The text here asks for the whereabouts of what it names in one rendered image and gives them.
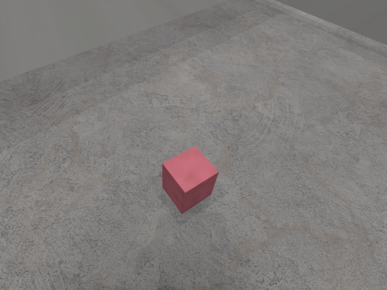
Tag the carton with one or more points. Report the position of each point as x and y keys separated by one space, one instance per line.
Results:
x=188 y=178

